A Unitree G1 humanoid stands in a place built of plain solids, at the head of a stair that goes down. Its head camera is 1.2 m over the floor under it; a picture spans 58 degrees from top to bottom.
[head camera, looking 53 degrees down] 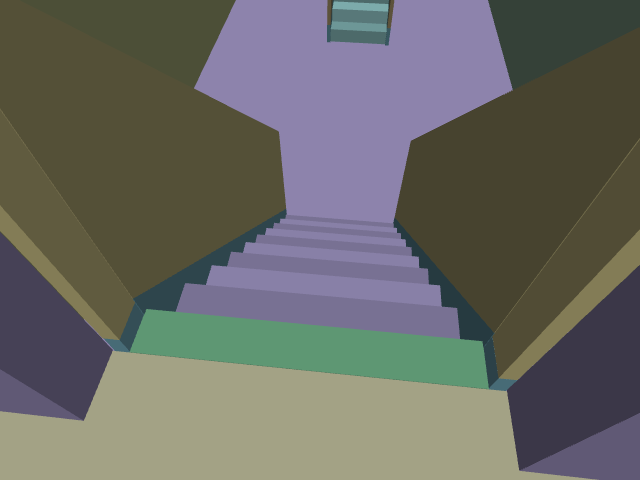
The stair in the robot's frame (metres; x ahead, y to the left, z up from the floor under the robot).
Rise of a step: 0.22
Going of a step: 0.23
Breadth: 1.03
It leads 6 degrees to the right of straight ahead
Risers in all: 10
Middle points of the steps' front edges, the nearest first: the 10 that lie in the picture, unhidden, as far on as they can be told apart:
0.58 0.03 0.00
0.81 0.00 -0.22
1.04 -0.02 -0.43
1.27 -0.04 -0.65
1.49 -0.07 -0.87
1.72 -0.09 -1.08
1.95 -0.11 -1.30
2.17 -0.14 -1.52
2.40 -0.16 -1.73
2.63 -0.18 -1.95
